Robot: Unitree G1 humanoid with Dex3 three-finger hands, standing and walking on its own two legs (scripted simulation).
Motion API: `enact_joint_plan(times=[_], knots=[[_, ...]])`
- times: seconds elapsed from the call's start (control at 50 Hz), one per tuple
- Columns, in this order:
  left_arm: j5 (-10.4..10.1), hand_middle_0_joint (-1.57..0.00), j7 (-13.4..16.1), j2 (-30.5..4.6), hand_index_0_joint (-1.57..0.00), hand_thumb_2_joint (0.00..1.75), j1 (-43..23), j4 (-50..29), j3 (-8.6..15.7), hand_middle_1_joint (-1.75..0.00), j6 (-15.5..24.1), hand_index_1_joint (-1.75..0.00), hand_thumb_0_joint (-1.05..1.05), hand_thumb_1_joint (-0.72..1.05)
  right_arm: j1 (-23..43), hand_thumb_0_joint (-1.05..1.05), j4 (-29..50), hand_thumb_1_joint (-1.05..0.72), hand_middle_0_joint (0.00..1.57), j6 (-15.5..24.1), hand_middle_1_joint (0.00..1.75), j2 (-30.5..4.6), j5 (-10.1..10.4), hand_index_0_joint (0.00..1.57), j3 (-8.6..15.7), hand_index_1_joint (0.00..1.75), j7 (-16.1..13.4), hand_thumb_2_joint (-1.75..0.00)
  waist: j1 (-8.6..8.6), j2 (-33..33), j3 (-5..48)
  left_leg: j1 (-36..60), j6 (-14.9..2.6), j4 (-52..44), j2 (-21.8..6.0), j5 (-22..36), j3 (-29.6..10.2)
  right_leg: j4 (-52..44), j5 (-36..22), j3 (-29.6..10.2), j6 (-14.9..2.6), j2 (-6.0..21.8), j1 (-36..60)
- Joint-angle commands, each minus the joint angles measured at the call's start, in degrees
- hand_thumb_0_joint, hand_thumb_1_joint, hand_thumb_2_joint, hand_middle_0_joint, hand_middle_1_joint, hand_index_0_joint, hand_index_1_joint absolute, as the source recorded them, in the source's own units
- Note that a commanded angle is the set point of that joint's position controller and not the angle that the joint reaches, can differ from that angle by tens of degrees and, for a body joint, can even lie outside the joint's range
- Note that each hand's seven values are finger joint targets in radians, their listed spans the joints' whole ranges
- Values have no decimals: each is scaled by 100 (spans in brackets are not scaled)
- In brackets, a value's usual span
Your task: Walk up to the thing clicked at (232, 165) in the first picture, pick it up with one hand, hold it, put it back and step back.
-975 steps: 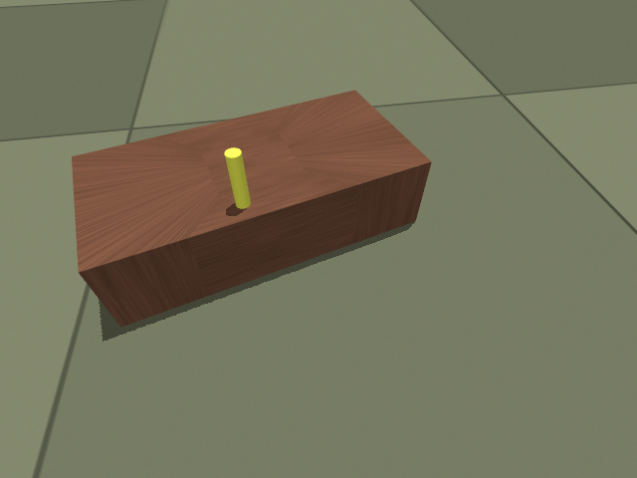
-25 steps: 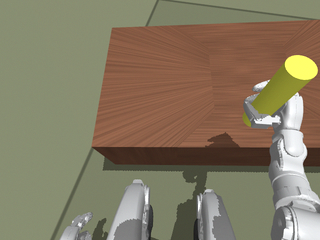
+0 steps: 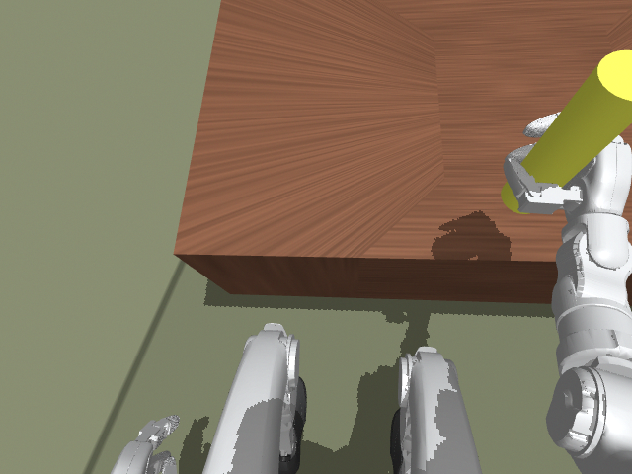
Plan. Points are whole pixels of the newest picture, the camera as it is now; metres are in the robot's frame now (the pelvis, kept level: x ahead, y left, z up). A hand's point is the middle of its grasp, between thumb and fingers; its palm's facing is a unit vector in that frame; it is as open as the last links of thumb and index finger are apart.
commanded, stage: lower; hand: right
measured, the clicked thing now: (563, 150) +0.48 -0.21 +0.04
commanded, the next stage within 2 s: loosen in 1.40 s
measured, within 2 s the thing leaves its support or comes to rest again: rests again in 1.16 s
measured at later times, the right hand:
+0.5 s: hand (514, 192) +0.49 -0.20 -0.07, palm faces +0.11 +0.99 -0.01, open 7.1 cm
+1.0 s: hand (504, 203) +0.49 -0.20 -0.11, palm faces +0.11 +0.99 -0.01, open 7.1 cm
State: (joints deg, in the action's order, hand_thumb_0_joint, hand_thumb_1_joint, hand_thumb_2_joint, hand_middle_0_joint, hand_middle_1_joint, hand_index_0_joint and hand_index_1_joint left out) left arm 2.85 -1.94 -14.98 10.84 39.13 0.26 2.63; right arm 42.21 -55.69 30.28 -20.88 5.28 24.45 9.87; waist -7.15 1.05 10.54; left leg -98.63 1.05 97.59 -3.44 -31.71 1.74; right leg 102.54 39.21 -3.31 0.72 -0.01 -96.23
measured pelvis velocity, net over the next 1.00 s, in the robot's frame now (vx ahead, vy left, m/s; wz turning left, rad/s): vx -0.02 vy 0.00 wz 0.00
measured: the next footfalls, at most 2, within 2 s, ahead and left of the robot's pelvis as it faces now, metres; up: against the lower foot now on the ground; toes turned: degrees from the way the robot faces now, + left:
none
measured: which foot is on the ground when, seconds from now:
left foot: down 0.00-1.00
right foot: down 0.00-1.00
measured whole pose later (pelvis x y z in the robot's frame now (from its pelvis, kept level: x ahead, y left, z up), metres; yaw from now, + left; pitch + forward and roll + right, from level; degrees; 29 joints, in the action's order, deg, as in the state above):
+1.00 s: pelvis -0.02 +0.00 -0.10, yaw +0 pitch +35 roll +4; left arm 3.5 -2.7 -17.1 10.4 38.0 -1.0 1.2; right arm 49.4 -59.5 29.8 -24.3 3.2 25.2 9.1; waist -8.8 1.0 8.5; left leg -118.1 1.6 115.6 -4.5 -32.8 0.6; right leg 121.4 40.8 -3.6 0.5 -1.7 -116.0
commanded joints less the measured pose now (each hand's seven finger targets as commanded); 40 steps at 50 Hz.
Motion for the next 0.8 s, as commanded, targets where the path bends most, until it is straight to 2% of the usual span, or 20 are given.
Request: enact_joint_plan(times=[0.0,0.04,0.06,0.12,0.14,0.18,0.22,0.26,0.3,0.32,0.36,0.38,0.46,0.48,0.52,0.56,0.62,0.7,0.74,0.78], knots=[[14,-21,106,-1058,-21,90,825,-354,382,-31,91,-30,0,90,2339,0,1292,-45,138,398,149,-1351,62,141,172,149,-3,-139,-86,603,3638,2397,-287,-875,154,1023,-15,-1316,-1296,62,-167,-53,1723],[4,-21,113,-1026,-21,90,744,-378,358,-31,97,-30,0,91,2413,0,1273,-45,137,382,147,-1334,73,139,155,147,7,-137,-102,462,3505,2380,-262,-899,146,852,-30,-1265,-1066,101,-201,-62,1478],[11,-20,125,-1064,-21,90,784,-382,369,-30,91,-30,0,91,2531,0,1406,-47,136,380,146,-1526,68,138,246,146,-15,-136,-61,634,3611,2374,-268,-890,143,794,-62,-1259,-988,120,-195,-70,1483],[13,-21,103,-1062,-21,90,803,-351,359,-30,103,-30,0,90,2081,0,698,-46,135,317,143,-1205,68,137,167,143,-18,-134,-158,421,3224,2054,-266,-679,149,776,-16,-1087,-966,96,-200,-63,1085],[28,-21,101,-1074,-21,90,764,-396,355,-31,116,-30,0,91,2334,0,988,-46,135,375,143,-1389,47,137,187,143,-18,-134,-89,477,3311,2002,-271,-649,157,714,-45,-1025,-901,108,-211,-62,1005],[45,-21,97,-1059,-21,90,853,-347,320,-30,104,-30,0,91,2219,0,661,-45,134,406,142,-1407,8,136,220,142,-10,-132,-131,407,3244,1909,-270,-518,148,773,-48,-892,-972,124,-210,-69,818],[66,-21,81,-1063,-21,90,816,-377,305,-30,111,-30,0,90,2519,0,888,-44,133,476,143,-1555,4,135,257,143,-5,-134,-92,550,3505,1907,-260,-461,134,734,-97,-753,-915,183,-218,-79,824],[69,-21,83,-1105,-21,90,859,-381,326,-31,130,-30,0,91,2708,0,1081,-44,134,536,144,-1485,19,136,215,144,20,-135,-168,677,3685,1827,-269,-290,123,865,-53,-697,-1068,142,-185,-87,918],[90,-21,74,-1124,-21,90,835,-389,318,-31,110,-30,0,90,2756,0,1087,-43,132,557,141,-1621,-23,134,240,141,-3,-132,-89,868,3718,1627,-285,-168,122,764,-34,-645,-992,148,-162,-86,890],[89,-21,74,-1173,-21,90,846,-435,347,-31,113,-30,0,90,2841,0,1144,-41,131,566,142,-1610,-35,134,251,142,-9,-133,-137,844,3880,1671,-277,-145,121,768,-13,-624,-996,128,-160,-88,965],[93,-21,71,-1191,-21,91,869,-376,350,-31,102,-31,0,90,2777,0,1028,-44,134,552,144,-1464,-35,136,188,144,-23,-135,-178,843,3778,1481,-282,-17,111,753,44,-599,-995,78,-131,-84,954],[96,-21,62,-1192,-21,90,847,-372,324,-31,87,-31,0,90,2890,0,1164,-44,133,564,144,-1582,-50,136,229,144,-34,-135,-121,935,3852,1406,-291,24,104,748,35,-581,-999,82,-125,-87,1004],[89,-21,75,-1304,-21,90,883,-355,380,-31,57,-30,0,90,2942,0,1144,-41,134,504,145,-1652,-85,136,222,145,-44,-136,-197,991,3903,1272,-284,145,88,717,51,-419,-958,93,-132,-91,966],[86,-21,63,-1226,-21,90,899,-350,323,-31,47,-30,0,90,2884,0,1025,-41,134,488,146,-1478,-61,137,144,146,-39,-137,-231,855,3834,1272,-280,175,86,678,55,-391,-907,99,-146,-100,808],[79,-21,70,-1240,-21,90,889,-355,319,-31,39,-30,0,91,2807,0,1105,-42,136,492,148,-1709,-39,139,293,148,-64,-139,-157,821,3953,1426,-270,235,72,786,23,-244,-990,158,-164,-114,657],[80,-21,65,-1238,-21,90,899,-372,318,-31,17,-30,0,90,2826,0,1117,-43,136,480,146,-1704,-57,138,318,146,-79,-136,-181,676,3986,1493,-254,292,77,822,9,-137,-1023,174,-184,-117,440],[85,-21,64,-1242,-21,90,922,-351,325,-31,7,-30,0,91,2715,0,881,-46,139,431,150,-1535,-80,141,222,150,-88,-140,-239,609,3806,1359,-254,329,77,752,5,-66,-930,193,-194,-121,296],[95,-21,46,-1296,-21,90,923,-344,333,-31,-22,-30,0,90,2955,0,1122,-43,137,465,149,-1683,-126,140,243,149,-100,-139,-194,860,3790,992,-279,508,69,653,39,-46,-875,151,-162,-125,360],[93,-21,36,-1285,-21,90,920,-350,311,-31,-31,-30,0,91,2790,0,830,-44,138,414,149,-1446,-118,141,127,150,-74,-139,-266,818,3658,880,-285,579,63,745,70,18,-991,140,-148,-121,414],[90,-21,38,-1328,-21,89,919,-342,326,-31,-35,-30,0,91,3134,0,1204,-42,138,453,150,-1623,-108,141,202,150,-67,-140,-249,895,3765,789,-284,646,53,719,77,40,-972,107,-142,-123,423]])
